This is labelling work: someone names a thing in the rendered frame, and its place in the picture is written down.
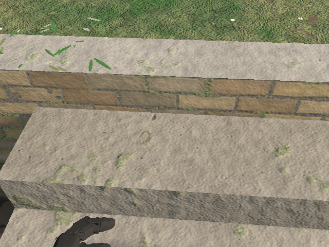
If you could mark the left robot hand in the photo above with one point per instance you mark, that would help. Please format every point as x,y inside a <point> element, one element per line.
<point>83,229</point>

